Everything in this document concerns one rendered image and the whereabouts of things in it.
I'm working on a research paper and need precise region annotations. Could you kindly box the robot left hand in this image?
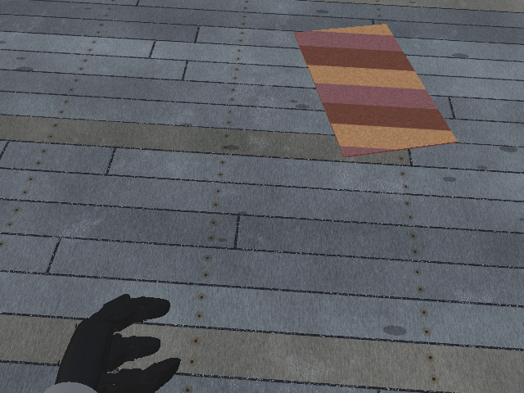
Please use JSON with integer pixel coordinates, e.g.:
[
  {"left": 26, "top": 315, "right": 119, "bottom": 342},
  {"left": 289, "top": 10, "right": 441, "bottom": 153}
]
[{"left": 55, "top": 294, "right": 181, "bottom": 393}]

